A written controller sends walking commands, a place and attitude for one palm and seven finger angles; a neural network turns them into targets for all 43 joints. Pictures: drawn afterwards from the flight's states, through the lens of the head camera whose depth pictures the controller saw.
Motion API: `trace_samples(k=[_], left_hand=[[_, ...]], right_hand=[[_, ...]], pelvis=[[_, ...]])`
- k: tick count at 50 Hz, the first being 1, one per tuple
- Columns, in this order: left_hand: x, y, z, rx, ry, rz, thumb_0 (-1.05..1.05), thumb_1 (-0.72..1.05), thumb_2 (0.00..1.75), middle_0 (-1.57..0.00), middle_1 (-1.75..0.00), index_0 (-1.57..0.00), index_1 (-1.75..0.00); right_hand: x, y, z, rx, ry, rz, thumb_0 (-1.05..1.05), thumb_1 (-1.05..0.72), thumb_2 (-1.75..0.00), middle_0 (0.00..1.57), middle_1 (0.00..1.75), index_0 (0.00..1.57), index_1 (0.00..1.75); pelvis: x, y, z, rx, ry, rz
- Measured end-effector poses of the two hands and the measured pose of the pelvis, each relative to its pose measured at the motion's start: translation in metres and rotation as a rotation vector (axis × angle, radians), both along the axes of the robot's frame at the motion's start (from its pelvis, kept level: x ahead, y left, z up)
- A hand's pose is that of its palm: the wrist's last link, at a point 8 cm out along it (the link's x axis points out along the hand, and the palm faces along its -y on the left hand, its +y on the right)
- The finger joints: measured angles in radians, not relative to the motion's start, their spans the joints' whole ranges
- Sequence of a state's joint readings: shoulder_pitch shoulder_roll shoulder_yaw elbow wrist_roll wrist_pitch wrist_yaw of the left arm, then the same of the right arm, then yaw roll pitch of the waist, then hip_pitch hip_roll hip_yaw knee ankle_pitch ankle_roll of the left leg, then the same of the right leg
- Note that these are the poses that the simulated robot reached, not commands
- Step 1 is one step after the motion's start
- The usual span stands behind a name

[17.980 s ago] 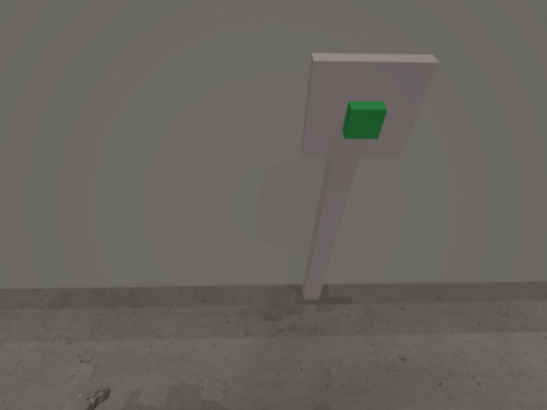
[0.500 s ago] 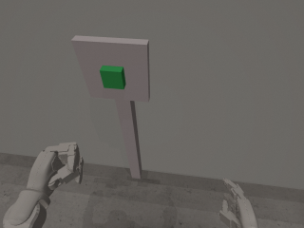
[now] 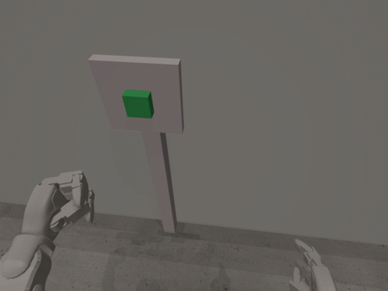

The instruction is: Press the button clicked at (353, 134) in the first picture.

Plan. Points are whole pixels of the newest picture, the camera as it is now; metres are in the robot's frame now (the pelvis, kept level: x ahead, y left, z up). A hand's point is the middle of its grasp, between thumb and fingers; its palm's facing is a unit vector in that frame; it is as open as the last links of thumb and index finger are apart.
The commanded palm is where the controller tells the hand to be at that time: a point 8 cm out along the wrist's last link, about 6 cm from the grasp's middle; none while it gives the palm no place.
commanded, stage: raise the hand and make a fist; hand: left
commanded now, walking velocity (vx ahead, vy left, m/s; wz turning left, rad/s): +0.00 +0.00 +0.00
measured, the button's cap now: (139, 103) +0.53 +0.19 +0.12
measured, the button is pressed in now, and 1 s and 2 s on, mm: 0 0 0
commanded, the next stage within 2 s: aim a knuckle at the button in 0.06 s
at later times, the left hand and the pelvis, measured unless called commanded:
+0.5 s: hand (109, 186) +0.28 +0.19 +0.10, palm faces -0.05 -1.00 -0.05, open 3.1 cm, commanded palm +0.26 +0.25 +0.11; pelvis -0.01 +0.00 +0.00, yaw +0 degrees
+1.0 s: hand (122, 154) +0.37 +0.19 +0.09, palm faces -0.01 -1.00 -0.02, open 3.1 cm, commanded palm +0.35 +0.24 +0.10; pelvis +0.01 +0.01 +0.00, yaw -1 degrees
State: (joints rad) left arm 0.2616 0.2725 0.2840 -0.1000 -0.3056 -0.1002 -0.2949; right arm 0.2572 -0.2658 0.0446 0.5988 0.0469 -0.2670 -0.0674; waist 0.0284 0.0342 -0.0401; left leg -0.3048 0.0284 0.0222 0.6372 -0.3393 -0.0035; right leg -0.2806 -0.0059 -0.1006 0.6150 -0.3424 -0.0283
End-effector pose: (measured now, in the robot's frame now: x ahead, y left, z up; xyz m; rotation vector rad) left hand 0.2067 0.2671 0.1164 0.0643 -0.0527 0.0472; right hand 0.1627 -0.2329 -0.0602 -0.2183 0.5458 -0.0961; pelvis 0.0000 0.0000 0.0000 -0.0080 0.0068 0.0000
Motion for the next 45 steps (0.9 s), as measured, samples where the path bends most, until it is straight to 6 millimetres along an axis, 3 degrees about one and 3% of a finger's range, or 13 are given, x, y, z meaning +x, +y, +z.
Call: trace_samples(k=[8,14,26,30,45], left_hand=[[-0.004,-0.008,-0.006,0.011,0.059,-0.049,0.02,0.9,0.9,-1.3,-1.5,-1.3,-1.5],[-0.001,-0.001,-0.005,-0.005,0.03,-0.011,0.02,0.9,0.9,-1.31,-1.5,-1.3,-1.5],[0.062,-0.02,-0.016,-0.02,0.066,-0.091,0.02,0.9,0.9,-1.31,-1.5,-1.3,-1.5],[0.081,-0.016,-0.015,-0.033,0.054,-0.057,0.02,0.9,0.9,-1.31,-1.5,-1.3,-1.5],[0.124,-0.017,-0.028,-0.044,0.08,-0.056,0.02,0.9,0.9,-1.3,-1.5,-1.3,-1.5]], right_hand=[[-0.003,0.005,-0.003,0.024,-0.014,0.001,0.01,-0.9,-0.9,0.2,0.3,0.21,0.3],[-0.005,0.007,-0.004,0.018,-0.008,0.008,0.01,-0.9,-0.9,0.2,0.3,0.21,0.3],[-0.015,0.001,-0.012,0.001,0.045,-0.039,0.01,-0.9,-0.9,0.2,0.3,0.21,0.3],[-0.021,-0.003,-0.015,-0.001,0.08,-0.061,0.01,-0.9,-0.9,0.2,0.3,0.21,0.3],[-0.034,-0.008,-0.028,-0.012,0.208,-0.099,0.01,-0.9,-0.9,0.2,0.3,0.21,0.3]], pelvis=[[-0.007,-0.001,0.001,0.001,-0.007,0.001],[-0.009,-0.001,0.001,0.001,-0.012,0.005],[-0.009,0.002,0.0,0.006,0.014,-0.003],[-0.004,0.003,0.0,0.011,0.027,-0.016],[0.006,0.007,-0.001,0.008,0.067,-0.021]])
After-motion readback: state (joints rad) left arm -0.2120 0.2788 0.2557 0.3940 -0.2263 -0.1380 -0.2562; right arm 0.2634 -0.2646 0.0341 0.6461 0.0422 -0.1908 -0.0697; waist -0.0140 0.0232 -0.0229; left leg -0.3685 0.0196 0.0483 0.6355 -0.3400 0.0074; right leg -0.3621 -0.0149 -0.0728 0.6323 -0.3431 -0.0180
